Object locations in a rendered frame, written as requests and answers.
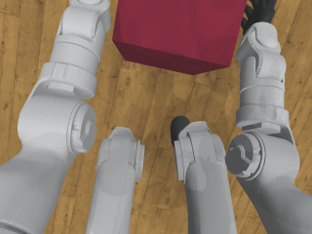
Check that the left robot upper arm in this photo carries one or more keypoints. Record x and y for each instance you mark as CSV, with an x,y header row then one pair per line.
x,y
52,132

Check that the robot right hand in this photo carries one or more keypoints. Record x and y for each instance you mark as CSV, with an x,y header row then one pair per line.
x,y
262,11

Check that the carton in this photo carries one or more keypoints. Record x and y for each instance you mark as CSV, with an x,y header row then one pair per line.
x,y
185,36

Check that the left robot thigh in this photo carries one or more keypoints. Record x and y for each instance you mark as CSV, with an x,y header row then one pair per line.
x,y
113,193

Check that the left robot shin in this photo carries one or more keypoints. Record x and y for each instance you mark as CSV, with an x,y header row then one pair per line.
x,y
106,143

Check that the right robot upper arm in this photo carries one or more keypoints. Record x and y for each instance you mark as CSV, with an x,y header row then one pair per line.
x,y
266,167

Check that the left robot forearm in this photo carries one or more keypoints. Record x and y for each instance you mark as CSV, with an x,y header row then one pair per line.
x,y
73,65

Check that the right robot forearm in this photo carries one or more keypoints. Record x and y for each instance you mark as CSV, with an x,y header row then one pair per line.
x,y
262,84

